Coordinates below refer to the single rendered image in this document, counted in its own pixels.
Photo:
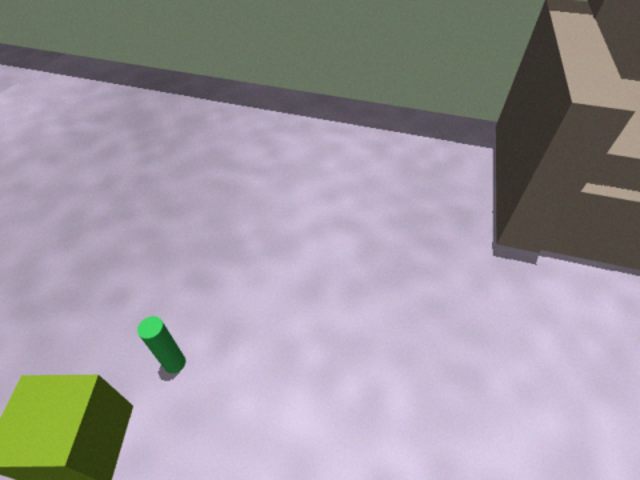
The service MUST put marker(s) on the sofa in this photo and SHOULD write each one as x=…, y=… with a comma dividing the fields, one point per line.
x=568, y=136

